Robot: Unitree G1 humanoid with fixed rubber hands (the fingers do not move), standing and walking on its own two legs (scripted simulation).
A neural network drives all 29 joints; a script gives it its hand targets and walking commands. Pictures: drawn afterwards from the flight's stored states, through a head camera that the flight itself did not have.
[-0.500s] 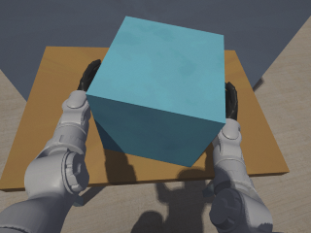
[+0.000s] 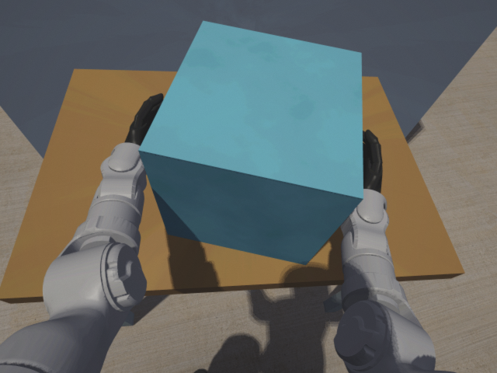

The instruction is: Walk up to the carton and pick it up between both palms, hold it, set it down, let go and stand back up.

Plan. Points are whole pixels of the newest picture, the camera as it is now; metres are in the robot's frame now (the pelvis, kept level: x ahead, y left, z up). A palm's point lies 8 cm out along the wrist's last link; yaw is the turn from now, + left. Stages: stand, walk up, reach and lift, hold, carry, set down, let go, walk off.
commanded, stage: set down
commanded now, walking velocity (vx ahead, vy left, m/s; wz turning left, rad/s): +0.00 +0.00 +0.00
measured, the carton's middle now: (257, 150) +0.48 -0.01 +0.02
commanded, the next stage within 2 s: none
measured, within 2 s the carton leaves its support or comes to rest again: neither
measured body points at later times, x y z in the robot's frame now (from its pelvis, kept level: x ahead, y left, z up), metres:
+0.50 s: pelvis +0.00 +0.00 -0.02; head +0.10 +0.04 +0.42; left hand +0.48 +0.19 +0.01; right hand +0.42 -0.19 +0.01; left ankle -0.01 +0.09 -0.74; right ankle -0.02 -0.13 -0.74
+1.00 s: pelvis -0.02 +0.02 -0.02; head +0.06 +0.04 +0.42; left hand +0.49 +0.22 +0.09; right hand +0.42 -0.25 +0.08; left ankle -0.01 +0.10 -0.74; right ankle -0.02 -0.13 -0.74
